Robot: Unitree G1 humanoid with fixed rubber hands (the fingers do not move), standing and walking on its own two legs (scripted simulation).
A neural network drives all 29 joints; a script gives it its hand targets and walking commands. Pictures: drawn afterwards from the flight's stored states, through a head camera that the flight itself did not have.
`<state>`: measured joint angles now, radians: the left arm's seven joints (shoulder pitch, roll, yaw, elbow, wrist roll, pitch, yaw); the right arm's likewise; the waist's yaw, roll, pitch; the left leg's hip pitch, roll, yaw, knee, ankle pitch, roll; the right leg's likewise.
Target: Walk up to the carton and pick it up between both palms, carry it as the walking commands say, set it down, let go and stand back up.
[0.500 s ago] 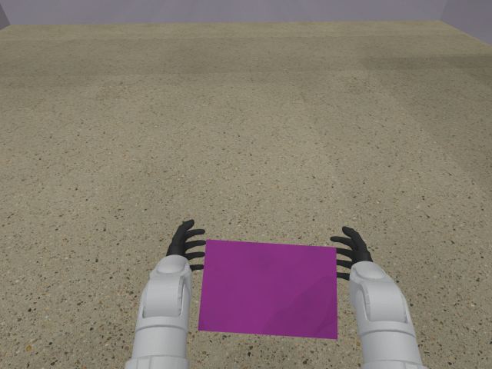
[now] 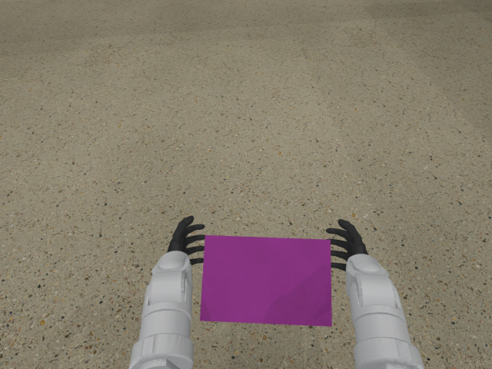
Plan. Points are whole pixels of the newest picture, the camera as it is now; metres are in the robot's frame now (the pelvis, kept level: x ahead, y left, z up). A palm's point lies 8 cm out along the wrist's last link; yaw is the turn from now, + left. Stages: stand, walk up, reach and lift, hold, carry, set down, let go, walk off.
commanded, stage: set down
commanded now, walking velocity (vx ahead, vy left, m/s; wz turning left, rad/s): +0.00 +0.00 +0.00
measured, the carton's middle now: (264, 273) +0.32 +0.01 -0.11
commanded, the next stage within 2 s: none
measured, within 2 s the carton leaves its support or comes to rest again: neither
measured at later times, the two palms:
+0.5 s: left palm (188, 270) +0.32 +0.16 -0.09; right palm (339, 270) +0.33 -0.14 -0.09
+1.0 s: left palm (197, 275) +0.35 +0.16 -0.18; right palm (328, 276) +0.35 -0.14 -0.18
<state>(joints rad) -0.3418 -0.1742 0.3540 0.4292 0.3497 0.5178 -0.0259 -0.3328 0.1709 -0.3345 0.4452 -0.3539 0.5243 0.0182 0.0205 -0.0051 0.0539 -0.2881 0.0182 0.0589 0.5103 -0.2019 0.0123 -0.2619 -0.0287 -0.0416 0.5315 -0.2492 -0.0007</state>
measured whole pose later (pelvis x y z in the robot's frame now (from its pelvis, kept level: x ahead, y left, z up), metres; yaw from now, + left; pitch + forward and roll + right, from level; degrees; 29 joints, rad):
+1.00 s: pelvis -0.04 +0.00 -0.13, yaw -1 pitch +36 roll -1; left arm -0.62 -0.17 0.47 0.43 0.32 0.34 -0.01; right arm -0.61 0.17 -0.46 0.45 -0.30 0.33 0.00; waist 0.03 -0.02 -0.20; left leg -1.46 0.04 0.03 1.20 -0.36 0.02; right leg -1.43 -0.02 -0.04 1.21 -0.41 -0.01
